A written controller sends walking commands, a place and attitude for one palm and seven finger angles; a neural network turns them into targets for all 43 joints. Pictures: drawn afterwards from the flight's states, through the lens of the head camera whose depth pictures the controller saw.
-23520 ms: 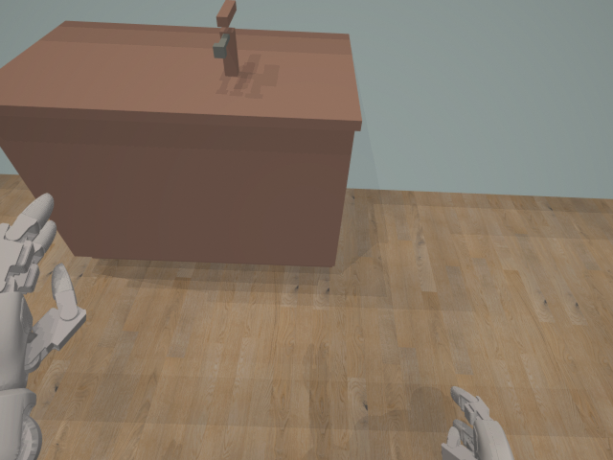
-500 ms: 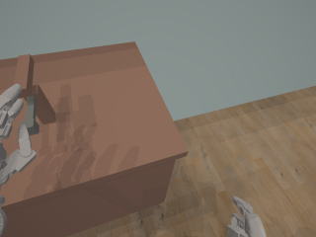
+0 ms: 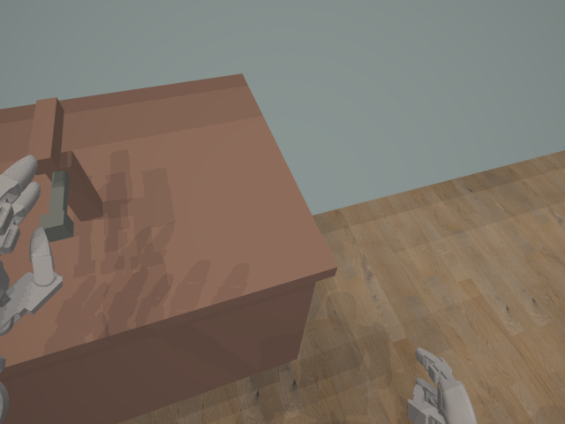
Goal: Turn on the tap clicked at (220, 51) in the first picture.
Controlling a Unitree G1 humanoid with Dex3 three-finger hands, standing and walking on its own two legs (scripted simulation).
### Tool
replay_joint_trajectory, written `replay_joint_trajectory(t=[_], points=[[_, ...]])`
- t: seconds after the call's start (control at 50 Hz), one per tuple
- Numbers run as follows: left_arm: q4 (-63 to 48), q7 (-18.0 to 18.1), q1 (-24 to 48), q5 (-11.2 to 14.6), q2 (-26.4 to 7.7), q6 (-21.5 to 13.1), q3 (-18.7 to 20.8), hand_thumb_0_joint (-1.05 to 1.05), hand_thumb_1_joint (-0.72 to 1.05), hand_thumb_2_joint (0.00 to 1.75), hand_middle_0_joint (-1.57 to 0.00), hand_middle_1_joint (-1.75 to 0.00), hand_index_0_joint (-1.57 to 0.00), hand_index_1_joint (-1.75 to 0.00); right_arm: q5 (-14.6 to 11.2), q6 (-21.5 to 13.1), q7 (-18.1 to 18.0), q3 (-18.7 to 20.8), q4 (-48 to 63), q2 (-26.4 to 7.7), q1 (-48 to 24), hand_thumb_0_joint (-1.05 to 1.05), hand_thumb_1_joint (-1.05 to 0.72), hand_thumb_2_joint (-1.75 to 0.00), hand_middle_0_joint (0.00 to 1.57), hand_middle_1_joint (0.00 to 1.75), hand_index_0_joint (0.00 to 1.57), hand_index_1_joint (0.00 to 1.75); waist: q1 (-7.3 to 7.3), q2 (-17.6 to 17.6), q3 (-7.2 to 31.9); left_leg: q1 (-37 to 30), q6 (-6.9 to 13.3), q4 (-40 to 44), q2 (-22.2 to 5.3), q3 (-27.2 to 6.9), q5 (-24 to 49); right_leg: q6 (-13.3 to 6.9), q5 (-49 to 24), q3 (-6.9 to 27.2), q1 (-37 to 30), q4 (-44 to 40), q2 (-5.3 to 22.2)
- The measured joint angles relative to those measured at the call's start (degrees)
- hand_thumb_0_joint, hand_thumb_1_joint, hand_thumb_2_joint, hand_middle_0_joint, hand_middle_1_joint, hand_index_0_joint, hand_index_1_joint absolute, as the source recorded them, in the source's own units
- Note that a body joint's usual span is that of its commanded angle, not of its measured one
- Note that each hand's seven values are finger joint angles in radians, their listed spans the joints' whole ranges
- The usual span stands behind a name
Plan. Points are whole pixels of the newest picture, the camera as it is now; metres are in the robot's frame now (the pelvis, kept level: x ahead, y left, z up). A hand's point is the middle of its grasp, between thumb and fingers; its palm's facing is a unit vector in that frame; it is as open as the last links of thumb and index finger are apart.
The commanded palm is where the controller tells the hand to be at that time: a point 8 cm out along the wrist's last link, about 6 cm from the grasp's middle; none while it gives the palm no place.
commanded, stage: shuffle to correct the standing spot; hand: left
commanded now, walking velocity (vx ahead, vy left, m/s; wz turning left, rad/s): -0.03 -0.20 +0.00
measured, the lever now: (57, 226) +0.33 +0.32 +0.10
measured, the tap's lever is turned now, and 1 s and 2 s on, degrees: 0 0 0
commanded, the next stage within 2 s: none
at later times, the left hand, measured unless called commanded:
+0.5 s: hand (64, 280) +0.22 +0.23 +0.17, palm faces +0.29 -0.85 -0.43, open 7.4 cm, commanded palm +0.16 +0.28 +0.18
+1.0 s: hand (60, 285) +0.22 +0.23 +0.17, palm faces +0.30 -0.86 -0.42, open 7.4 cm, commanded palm +0.16 +0.28 +0.18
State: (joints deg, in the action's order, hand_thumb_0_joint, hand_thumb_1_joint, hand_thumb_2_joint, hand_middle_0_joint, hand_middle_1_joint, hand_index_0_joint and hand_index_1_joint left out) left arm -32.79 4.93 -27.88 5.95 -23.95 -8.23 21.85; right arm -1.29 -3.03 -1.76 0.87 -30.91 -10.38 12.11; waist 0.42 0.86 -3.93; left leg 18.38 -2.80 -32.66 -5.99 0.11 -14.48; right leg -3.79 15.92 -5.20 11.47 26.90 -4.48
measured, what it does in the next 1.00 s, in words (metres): stands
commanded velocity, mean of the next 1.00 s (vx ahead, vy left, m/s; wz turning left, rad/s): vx -0.05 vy -0.19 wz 0.00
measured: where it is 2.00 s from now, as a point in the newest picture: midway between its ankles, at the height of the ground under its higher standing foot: outside the picture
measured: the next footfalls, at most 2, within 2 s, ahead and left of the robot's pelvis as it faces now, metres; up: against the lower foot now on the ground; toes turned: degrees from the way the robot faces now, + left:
none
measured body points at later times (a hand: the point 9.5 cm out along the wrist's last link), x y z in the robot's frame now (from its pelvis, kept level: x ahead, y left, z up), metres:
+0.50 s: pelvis +0.00 +0.00 +0.00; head +0.04 +0.00 +0.45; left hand +0.20 +0.27 +0.19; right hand +0.17 -0.24 -0.08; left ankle +0.03 +0.15 -0.73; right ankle -0.02 -0.08 -0.73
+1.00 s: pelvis +0.00 +0.00 +0.00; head +0.03 +0.00 +0.45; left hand +0.19 +0.28 +0.19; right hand +0.16 -0.23 -0.09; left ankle +0.03 +0.15 -0.73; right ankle -0.02 -0.08 -0.73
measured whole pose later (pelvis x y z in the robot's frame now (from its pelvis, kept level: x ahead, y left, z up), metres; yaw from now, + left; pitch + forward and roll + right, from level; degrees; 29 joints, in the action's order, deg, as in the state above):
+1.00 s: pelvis +0.00 +0.00 +0.00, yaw +0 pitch +0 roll -2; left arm -33.2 5.4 -29.3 6.2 -24.1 -7.5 21.6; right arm -1.3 -2.8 -1.9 0.8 -31.3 -10.5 12.5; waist 0.8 1.0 -3.5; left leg 18.8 -3.0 -33.0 -6.0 0.1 -14.4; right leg -4.1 16.4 -5.3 12.4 28.2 -4.4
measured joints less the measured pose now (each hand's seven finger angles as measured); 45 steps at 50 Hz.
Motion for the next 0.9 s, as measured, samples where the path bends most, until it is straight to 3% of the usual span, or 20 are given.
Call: replay_joint_trajectory(t=[0.9], points=[[0.0,0.6,-0.4,0.2,0.3,0.6,-0.4,0.01,0.89,0.89,-0.21,-0.30,-0.21,-0.30,0.0,0.2,-0.2,0.0,-0.3,-0.3,0.4,0.01,-0.90,-0.90,0.20,0.30,0.20,0.30,0.45,-0.1,0.5,0.3,-0.2,-0.2,0.1,-0.1,0.1,-0.2,0.5,-0.2,0.7,1.2,0.2]])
